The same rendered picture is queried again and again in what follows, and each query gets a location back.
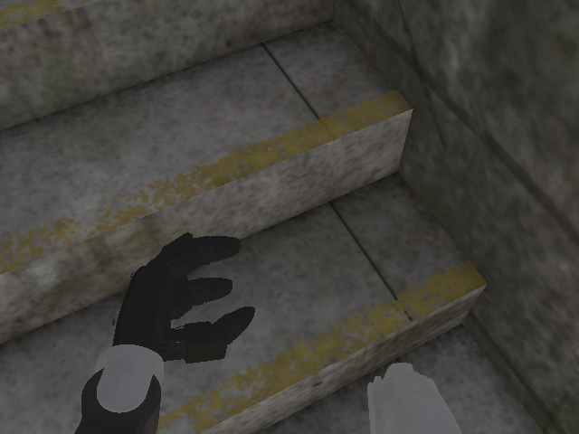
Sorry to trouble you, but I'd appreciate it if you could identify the robot left forearm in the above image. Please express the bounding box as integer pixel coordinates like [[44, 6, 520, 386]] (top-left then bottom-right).
[[72, 344, 164, 434]]

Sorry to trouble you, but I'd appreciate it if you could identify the robot left hand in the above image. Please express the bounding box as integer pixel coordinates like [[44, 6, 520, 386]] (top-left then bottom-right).
[[112, 232, 255, 363]]

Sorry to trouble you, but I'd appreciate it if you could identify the right robot thigh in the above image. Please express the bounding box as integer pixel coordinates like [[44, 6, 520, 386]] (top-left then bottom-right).
[[367, 372, 462, 434]]

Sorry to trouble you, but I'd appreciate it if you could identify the right robot shin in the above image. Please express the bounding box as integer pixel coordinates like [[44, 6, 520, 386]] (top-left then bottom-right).
[[383, 363, 438, 390]]

